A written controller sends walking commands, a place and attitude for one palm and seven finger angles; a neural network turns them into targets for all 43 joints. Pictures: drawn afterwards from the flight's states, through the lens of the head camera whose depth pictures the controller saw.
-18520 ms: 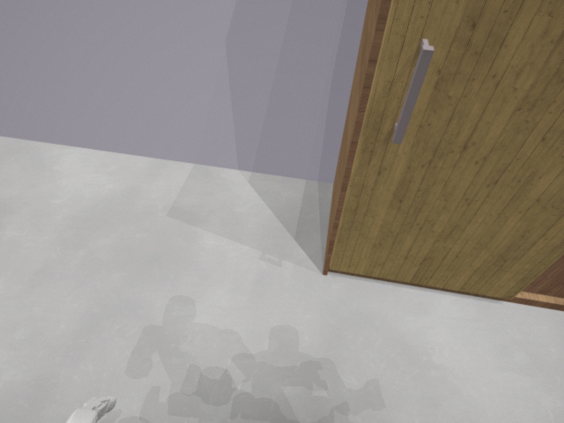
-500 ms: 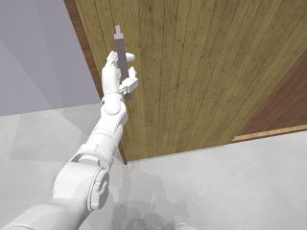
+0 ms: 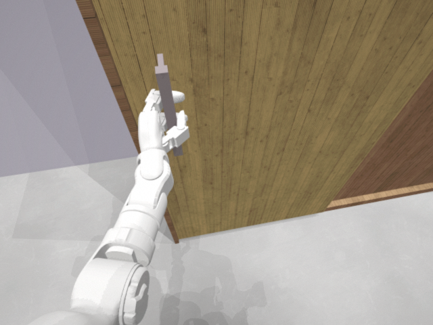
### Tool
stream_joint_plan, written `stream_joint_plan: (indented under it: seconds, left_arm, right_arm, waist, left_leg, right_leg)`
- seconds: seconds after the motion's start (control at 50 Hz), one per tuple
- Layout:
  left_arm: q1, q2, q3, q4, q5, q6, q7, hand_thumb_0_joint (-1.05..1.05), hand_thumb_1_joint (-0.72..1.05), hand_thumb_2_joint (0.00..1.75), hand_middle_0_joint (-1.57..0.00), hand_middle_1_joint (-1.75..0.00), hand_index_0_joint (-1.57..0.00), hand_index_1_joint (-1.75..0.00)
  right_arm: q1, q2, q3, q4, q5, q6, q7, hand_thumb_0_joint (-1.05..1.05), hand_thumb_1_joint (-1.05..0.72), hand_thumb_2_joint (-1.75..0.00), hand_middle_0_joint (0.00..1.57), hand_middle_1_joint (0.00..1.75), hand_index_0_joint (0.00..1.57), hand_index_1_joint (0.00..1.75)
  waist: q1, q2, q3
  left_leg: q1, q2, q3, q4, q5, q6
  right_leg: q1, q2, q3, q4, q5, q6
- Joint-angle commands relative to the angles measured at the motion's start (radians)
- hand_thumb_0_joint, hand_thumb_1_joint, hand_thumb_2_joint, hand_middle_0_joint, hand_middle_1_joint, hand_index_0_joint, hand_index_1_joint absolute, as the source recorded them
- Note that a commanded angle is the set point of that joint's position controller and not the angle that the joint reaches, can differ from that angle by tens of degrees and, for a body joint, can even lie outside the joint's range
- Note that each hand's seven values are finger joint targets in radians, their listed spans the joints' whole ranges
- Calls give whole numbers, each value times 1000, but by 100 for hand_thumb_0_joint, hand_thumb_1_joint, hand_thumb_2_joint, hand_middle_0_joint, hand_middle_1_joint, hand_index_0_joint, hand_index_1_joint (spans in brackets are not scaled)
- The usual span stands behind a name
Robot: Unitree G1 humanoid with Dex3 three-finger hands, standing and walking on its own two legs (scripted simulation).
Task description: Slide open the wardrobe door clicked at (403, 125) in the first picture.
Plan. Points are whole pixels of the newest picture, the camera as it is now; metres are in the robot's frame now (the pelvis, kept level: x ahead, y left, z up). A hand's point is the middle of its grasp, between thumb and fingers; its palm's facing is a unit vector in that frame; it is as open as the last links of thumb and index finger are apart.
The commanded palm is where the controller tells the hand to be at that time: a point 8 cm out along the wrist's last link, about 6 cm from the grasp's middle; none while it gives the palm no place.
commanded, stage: grip the handle and tug to test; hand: left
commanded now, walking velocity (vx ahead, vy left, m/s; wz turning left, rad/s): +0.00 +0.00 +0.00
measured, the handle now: (170, 110) +0.51 +0.07 +0.10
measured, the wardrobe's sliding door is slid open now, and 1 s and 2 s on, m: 0.00 0.00 0.00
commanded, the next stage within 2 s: tug the door sideways, standing still in 0.18 s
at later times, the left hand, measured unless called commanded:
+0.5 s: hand (184, 128) +0.46 +0.04 +0.10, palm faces +0.12 -0.99 -0.01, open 5.7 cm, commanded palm +0.42 +0.07 +0.10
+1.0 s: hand (186, 128) +0.45 +0.04 +0.10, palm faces +0.15 -0.99 -0.05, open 5.8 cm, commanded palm +0.43 +0.04 +0.10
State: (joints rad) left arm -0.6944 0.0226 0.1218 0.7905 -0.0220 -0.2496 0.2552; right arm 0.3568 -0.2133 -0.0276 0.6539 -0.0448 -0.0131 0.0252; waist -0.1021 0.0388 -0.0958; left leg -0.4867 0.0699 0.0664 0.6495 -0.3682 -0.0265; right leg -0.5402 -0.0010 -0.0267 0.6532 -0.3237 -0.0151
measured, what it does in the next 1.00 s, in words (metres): stands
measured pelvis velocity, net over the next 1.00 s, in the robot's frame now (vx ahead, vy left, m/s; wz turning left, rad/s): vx -0.01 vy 0.00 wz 0.07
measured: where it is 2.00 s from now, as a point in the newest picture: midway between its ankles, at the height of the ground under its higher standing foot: outside the picture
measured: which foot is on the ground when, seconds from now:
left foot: down 0.00-1.00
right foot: down 0.00-1.00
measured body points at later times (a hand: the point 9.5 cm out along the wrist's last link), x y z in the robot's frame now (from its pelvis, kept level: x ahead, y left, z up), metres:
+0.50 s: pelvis +0.04 +0.00 +0.00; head +0.10 -0.02 +0.45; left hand +0.44 +0.10 +0.10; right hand +0.13 -0.24 -0.13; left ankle -0.04 +0.14 -0.72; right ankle -0.01 -0.11 -0.72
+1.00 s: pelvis -0.01 +0.00 -0.01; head +0.07 -0.01 +0.44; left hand +0.44 +0.09 +0.11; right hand +0.05 -0.23 -0.15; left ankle -0.04 +0.14 -0.72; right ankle -0.01 -0.11 -0.72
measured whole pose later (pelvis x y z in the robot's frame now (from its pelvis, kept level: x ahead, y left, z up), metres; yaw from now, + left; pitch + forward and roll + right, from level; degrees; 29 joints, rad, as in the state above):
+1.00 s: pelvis -0.01 +0.00 -0.01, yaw +4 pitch +13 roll +0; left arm -0.85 -0.02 -0.01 0.89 -0.03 -0.21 0.39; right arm 0.36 -0.19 -0.04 0.73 -0.07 -0.05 0.05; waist -0.07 0.05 -0.07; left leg -0.56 0.04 -0.03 0.72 -0.38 -0.03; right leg -0.58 -0.03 -0.08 0.71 -0.35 -0.01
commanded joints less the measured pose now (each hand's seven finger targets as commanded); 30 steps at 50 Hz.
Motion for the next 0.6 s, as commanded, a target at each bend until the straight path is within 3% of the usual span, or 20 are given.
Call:
stream_joint_plan:
  seconds: [0.0,0.04,0.06,0.08,0.1,0.14,0.18,0.22,0.26,0.28,0.3,0.32,0.34,0.46,0.48,0.56,0.58]
  left_arm:
    - [-180,38,-38,-329,-10,-78,-1,0,90,90,-45,-140,-45,-140]
    - [-176,40,-42,-375,-10,-65,3,0,90,90,-45,-140,-45,-140]
    - [-161,55,-32,-397,-4,-60,7,0,90,90,-45,-140,-45,-140]
    - [-118,35,-48,-416,-3,-49,6,0,90,90,-45,-140,-45,-140]
    - [-120,10,-77,-444,-2,-40,7,0,90,90,-45,-140,-45,-140]
    - [-53,10,-74,-484,-3,-21,8,0,90,90,-45,-140,-45,-140]
    - [-33,11,-88,-542,4,-7,11,0,90,90,-45,-140,-45,-140]
    - [-17,-28,-132,-579,9,10,8,0,90,90,-45,-140,-45,-140]
    - [16,-16,-122,-593,10,22,11,0,90,90,-45,-140,-45,-140]
    - [-81,-53,-168,-599,18,28,15,0,90,90,-45,-140,-45,-140]
    - [-173,-55,-173,-566,23,35,27,0,90,90,-45,-140,-45,-140]
    - [-238,-39,-159,-547,33,37,37,0,90,90,-45,-140,-45,-140]
    - [-287,-28,-149,-507,39,40,46,0,90,90,-45,-140,-45,-140]
    - [-320,-122,-221,-449,46,50,47,0,90,90,-45,-140,-45,-140]
    - [-337,-135,-229,-449,43,50,45,0,90,90,-45,-140,-45,-140]
    - [-403,-177,-273,-419,43,32,38,0,90,90,-45,-140,-45,-140]
    - [-412,-194,-285,-389,41,26,39,0,90,90,-45,-140,-45,-140]
  right_arm:
    - [50,-105,-43,-117,8,-32,6,0,-90,-90,20,30,20,30]
    - [48,-109,-45,-125,8,-29,6,0,-90,-90,20,30,20,30]
    - [45,-108,-47,-129,8,-26,4,0,-90,-90,20,30,20,30]
    - [39,-101,-46,-135,10,-24,6,0,-90,-90,20,30,20,30]
    - [37,-99,-43,-139,10,-23,8,0,-90,-90,20,30,20,30]
    - [36,-96,-47,-144,10,-22,10,0,-90,-90,20,30,20,30]
    - [26,-89,-45,-151,11,-15,10,0,-90,-90,20,30,20,30]
    - [16,-84,-41,-155,15,-14,12,0,-90,-90,20,30,20,30]
    - [13,-89,-43,-157,13,-9,10,0,-90,-90,20,30,20,30]
    - [10,-89,-39,-148,12,-6,7,0,-90,-90,20,30,20,30]
    - [21,-91,-42,-125,10,-6,3,0,-90,-90,20,30,20,30]
    - [28,-93,-44,-107,7,-5,0,0,-90,-90,20,30,20,30]
    - [33,-96,-44,-90,3,-2,-5,0,-90,-90,20,30,20,30]
    - [49,-86,-50,-62,-8,2,-10,0,-90,-90,20,30,20,30]
    - [49,-80,-51,-59,-8,-1,-9,0,-90,-90,20,30,20,30]
    - [49,-80,-53,-47,-6,-11,-5,0,-90,-90,20,30,20,30]
    - [44,-77,-49,-45,-5,-16,-3,0,-90,-90,20,30,20,30]
  waist:
    - [69,-94,-410]
    - [66,-132,-413]
    - [74,-117,-424]
    - [81,-92,-424]
    - [74,-100,-415]
    - [84,-126,-421]
    - [88,-81,-420]
    - [84,-61,-399]
    - [87,-101,-388]
    - [50,-77,-360]
    - [23,-101,-329]
    - [12,-74,-323]
    - [0,-104,-309]
    - [-12,-95,-378]
    - [-15,-71,-387]
    - [-29,-84,-389]
    - [-30,-85,-363]
  left_leg:
    - [102,-76,14,-24,516,38]
    - [108,-76,12,-30,517,39]
    - [114,-74,15,-30,540,40]
    - [118,-74,17,-32,558,39]
    - [130,-73,16,-34,561,38]
    - [129,-70,17,-37,587,41]
    - [141,-70,20,-37,622,40]
    - [174,-67,14,-40,631,37]
    - [183,-62,6,-44,642,36]
    - [211,-64,4,-37,627,35]
    - [219,-60,-8,-29,609,34]
    - [228,-58,-13,-23,600,33]
    - [219,-60,-20,-17,573,33]
    - [240,-68,-25,26,685,32]
    - [244,-69,-25,32,697,31]
    - [257,-70,-46,32,651,34]
    - [249,-71,-51,27,603,34]
  right_leg:
    - [397,16,-13,-10,708,-9]
    - [413,17,-15,-15,726,-7]
    - [430,14,-8,-11,748,-9]
    - [436,13,-9,-11,759,-10]
    - [433,13,-13,-16,765,-8]
    - [456,9,-10,-16,802,-8]
    - [473,3,-3,-16,839,-11]
    - [455,7,-11,-28,811,-10]
    - [452,12,-16,-35,791,-10]
    - [410,15,-19,-44,779,-4]
    - [366,20,-26,-48,741,1]
    - [331,22,-24,-45,705,2]
    - [309,25,-26,-43,678,2]
    - [317,12,-27,-5,811,8]
    - [313,9,-28,0,824,9]
    - [268,17,-34,-5,720,5]
    - [243,21,-39,-11,657,3]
